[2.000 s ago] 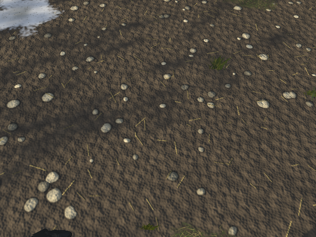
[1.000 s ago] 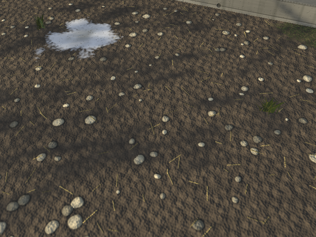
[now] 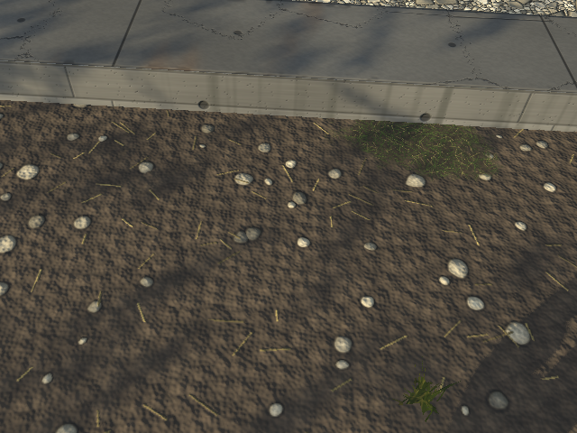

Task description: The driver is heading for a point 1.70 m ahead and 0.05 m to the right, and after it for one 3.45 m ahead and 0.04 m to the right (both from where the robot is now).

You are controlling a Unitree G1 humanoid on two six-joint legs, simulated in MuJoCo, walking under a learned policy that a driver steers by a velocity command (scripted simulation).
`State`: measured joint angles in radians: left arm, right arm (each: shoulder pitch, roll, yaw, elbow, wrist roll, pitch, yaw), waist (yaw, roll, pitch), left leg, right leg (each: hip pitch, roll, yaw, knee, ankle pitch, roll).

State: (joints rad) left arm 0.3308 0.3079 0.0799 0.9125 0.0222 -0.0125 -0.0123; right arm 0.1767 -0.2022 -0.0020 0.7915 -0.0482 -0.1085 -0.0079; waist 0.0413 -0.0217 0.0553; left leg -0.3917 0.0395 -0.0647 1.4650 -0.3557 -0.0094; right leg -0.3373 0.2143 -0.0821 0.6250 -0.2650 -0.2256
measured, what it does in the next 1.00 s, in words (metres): walks ahead: left foot, then right foot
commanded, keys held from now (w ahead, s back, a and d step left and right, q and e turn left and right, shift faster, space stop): w+e+shift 0.14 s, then w+shift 0.52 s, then w+q+shift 0.34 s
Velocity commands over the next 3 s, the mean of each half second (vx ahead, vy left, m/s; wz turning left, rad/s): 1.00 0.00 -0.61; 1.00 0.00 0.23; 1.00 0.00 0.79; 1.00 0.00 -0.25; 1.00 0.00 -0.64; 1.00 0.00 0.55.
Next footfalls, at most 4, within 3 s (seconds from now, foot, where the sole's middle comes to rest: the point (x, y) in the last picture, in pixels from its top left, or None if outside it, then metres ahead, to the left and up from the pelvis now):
0.30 left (220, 423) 0.50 0.17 -0.75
0.74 right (356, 297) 0.85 -0.14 -0.75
1.18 left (322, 174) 1.30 -0.06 -0.75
1.68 right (349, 41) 1.82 -0.14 -0.59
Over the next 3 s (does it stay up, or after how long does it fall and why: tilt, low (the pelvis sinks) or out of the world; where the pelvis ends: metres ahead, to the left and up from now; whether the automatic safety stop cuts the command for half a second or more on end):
stays up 2.85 -0.15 0.14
